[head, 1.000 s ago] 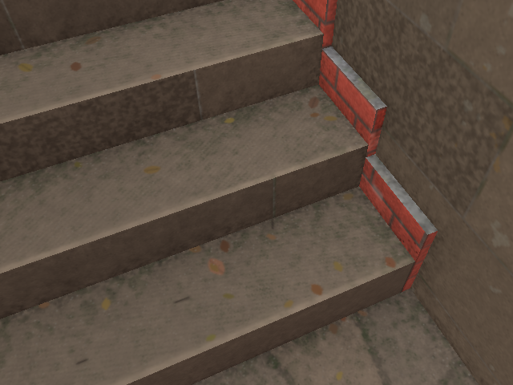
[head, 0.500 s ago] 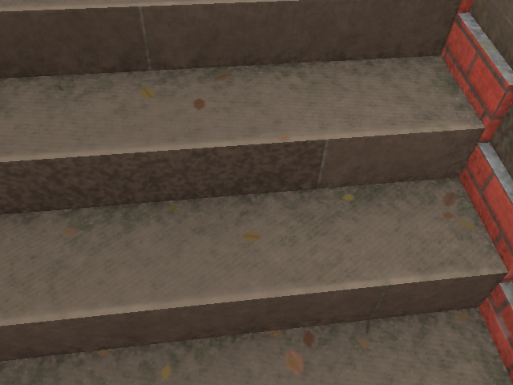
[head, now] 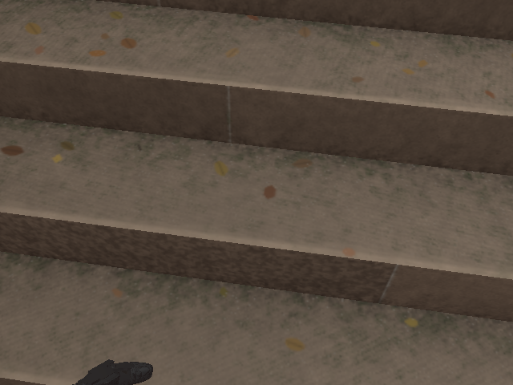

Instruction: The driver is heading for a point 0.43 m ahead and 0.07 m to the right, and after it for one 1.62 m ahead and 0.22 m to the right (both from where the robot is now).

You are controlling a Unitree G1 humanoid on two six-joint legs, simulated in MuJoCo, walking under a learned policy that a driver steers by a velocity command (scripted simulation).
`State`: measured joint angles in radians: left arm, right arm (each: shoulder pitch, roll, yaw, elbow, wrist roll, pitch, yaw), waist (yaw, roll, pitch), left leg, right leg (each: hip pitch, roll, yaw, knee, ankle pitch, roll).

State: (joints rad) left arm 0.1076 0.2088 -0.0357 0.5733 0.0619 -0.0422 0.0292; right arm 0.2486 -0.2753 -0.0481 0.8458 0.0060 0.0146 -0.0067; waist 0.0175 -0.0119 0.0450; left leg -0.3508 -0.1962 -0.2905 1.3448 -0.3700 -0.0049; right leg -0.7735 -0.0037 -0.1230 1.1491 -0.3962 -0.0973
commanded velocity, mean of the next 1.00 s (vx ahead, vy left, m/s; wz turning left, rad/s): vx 0.02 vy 0.00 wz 0.02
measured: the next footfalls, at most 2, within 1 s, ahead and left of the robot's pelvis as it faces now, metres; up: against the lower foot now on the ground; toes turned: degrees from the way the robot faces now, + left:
left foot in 0.50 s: +0.14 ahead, +0.13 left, +0.00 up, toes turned +1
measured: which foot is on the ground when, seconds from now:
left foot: up 0.00-0.48, down 0.50-1.00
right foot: down 0.00-0.98, up 1.00-1.00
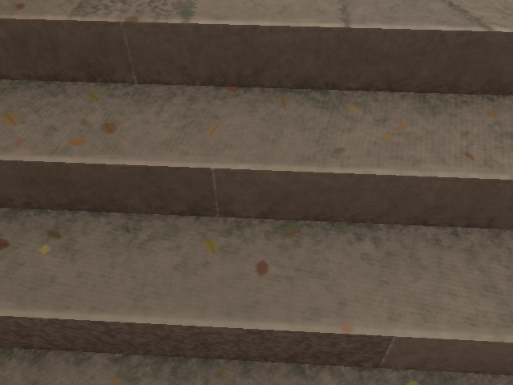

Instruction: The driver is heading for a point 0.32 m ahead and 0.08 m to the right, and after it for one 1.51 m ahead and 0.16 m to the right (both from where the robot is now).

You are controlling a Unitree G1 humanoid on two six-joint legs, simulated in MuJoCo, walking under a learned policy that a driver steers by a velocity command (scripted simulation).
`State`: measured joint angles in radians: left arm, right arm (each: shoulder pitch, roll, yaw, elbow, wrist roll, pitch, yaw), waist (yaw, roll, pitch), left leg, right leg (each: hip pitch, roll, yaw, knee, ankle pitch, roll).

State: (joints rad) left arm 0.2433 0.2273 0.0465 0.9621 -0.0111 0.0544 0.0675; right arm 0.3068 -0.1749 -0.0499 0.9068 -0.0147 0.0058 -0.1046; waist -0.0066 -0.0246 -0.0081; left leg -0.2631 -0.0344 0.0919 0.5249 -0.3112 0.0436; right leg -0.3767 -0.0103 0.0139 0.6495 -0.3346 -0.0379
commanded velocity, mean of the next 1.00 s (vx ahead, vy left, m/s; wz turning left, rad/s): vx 0.40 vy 0.00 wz -0.24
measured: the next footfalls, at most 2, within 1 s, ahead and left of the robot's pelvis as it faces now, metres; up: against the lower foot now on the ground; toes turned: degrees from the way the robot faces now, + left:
right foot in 0.28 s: +0.09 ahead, -0.16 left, +0.00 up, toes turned -12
left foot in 0.64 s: +0.37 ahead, -0.07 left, +0.17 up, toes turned -19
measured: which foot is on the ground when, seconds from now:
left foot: down 0.00-0.26, up 0.28-0.62, down 0.64-1.00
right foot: up 0.00-0.26, down 0.28-0.66, up 0.68-1.00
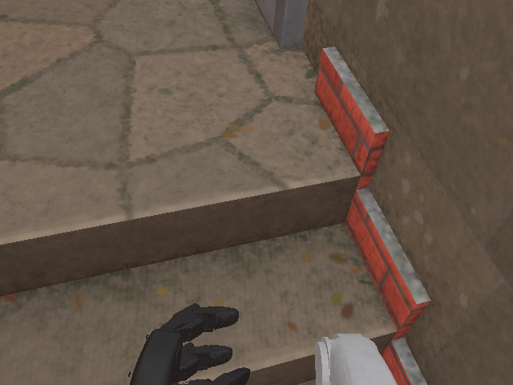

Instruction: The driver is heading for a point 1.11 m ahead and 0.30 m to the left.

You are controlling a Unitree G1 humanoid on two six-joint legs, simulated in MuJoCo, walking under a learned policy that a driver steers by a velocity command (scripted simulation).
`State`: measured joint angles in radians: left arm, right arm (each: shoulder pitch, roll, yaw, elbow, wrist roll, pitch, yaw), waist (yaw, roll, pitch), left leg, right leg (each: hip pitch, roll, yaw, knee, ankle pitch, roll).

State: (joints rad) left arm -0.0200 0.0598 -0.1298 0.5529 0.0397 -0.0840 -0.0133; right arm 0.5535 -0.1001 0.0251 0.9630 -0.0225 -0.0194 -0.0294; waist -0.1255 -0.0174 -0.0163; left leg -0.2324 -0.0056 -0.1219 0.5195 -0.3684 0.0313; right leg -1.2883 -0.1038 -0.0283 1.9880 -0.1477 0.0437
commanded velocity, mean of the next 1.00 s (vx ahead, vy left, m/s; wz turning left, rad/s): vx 0.50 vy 0.00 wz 0.49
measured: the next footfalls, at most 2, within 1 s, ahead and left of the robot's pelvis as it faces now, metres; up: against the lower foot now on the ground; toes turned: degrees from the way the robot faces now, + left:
right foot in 0.08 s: +0.23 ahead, -0.16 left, +0.17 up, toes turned -4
left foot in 0.68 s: +0.46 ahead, +0.28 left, +0.33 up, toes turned +29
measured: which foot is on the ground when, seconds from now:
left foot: down 0.00-0.10, up 0.12-0.66, down 0.68-1.00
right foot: up 0.00-0.06, down 0.08-0.72, up 0.74-1.00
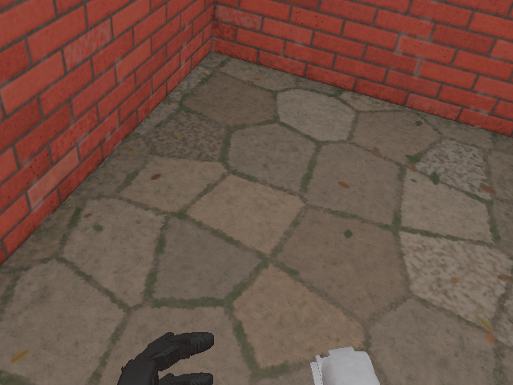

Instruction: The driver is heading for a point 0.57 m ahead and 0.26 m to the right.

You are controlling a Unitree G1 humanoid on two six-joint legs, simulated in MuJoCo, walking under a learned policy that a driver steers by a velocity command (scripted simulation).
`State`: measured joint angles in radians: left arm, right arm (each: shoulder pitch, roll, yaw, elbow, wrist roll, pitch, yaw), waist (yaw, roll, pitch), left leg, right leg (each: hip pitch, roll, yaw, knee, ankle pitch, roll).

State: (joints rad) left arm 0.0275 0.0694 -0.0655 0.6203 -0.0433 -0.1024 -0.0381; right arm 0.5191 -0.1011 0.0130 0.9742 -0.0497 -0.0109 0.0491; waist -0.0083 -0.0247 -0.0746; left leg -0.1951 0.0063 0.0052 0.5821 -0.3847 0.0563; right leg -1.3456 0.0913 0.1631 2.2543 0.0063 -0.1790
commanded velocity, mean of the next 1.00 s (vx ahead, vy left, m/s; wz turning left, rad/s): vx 0.23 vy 0.00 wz -0.46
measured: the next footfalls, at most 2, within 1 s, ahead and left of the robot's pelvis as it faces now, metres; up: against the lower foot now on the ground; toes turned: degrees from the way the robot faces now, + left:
right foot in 0.22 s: +0.32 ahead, -0.03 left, +0.17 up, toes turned -4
left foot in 0.62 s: +0.57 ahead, +0.11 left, +0.17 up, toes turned -24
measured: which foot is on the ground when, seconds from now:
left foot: down 0.00-0.22, up 0.24-0.60, down 0.62-1.00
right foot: up 0.00-0.20, down 0.22-0.60, up 0.62-1.00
